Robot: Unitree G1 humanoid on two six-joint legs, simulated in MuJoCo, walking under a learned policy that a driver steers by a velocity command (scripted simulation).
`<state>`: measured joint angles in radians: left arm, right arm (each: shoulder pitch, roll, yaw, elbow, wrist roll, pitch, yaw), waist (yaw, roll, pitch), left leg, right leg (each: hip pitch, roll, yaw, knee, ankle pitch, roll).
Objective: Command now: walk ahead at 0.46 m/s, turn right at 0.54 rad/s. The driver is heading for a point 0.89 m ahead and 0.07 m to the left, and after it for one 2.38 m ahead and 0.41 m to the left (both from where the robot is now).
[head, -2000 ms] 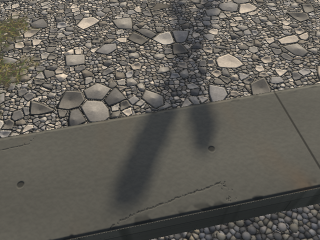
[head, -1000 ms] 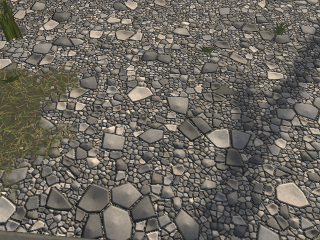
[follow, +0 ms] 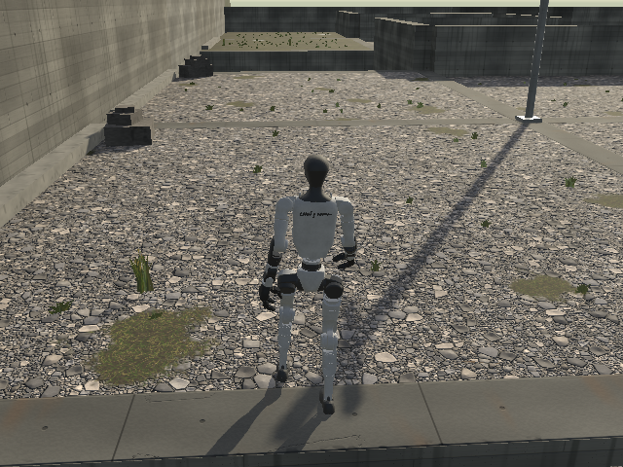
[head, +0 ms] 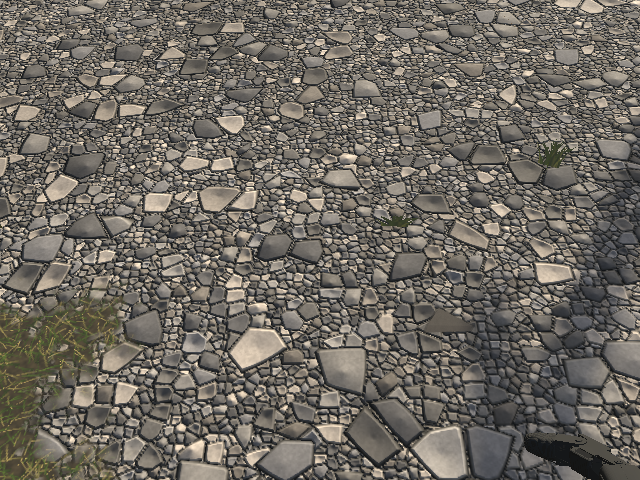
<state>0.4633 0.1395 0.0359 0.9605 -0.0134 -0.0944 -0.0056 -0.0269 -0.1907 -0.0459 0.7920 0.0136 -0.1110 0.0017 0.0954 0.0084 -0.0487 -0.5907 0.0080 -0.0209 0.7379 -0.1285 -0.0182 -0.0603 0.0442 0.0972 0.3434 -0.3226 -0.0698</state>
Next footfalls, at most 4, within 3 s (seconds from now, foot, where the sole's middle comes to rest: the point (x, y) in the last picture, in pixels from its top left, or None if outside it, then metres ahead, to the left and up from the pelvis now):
0.16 left None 0.26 0.11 -0.78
0.54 right None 0.38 -0.18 -0.78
1.06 left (337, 429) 0.64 0.10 -0.78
1.50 right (372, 312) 0.96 0.03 -0.78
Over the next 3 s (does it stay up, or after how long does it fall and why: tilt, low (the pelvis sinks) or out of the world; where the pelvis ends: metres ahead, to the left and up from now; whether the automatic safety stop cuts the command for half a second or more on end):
stays up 0.69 0.08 -0.01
